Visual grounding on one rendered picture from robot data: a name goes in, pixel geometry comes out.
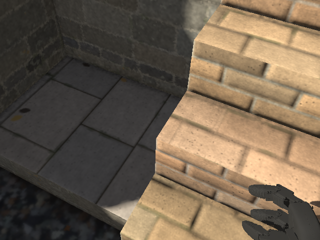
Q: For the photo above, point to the robot right hand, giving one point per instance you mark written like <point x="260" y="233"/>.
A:
<point x="301" y="222"/>

